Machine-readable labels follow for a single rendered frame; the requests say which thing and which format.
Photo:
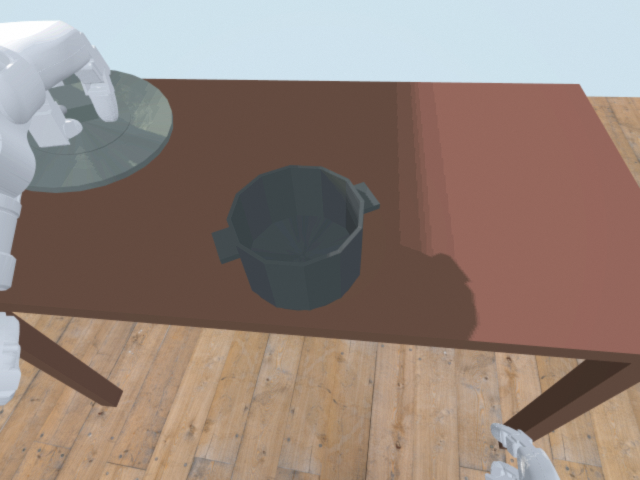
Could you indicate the left robot forearm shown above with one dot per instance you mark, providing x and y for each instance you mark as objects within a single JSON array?
[{"x": 22, "y": 93}]

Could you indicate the table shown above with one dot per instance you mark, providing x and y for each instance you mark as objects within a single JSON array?
[{"x": 508, "y": 222}]

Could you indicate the left robot hand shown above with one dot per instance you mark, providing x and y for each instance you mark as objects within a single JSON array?
[{"x": 56, "y": 50}]

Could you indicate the right robot hand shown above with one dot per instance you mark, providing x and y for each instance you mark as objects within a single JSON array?
[{"x": 533, "y": 463}]

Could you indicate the pot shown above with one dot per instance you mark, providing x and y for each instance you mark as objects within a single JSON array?
[{"x": 298, "y": 232}]

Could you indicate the lid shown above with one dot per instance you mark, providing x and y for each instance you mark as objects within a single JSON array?
[{"x": 106, "y": 152}]

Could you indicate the knob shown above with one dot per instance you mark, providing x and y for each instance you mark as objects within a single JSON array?
[{"x": 72, "y": 96}]

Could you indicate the robot left upper arm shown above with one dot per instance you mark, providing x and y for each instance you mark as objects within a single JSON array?
[{"x": 9, "y": 357}]

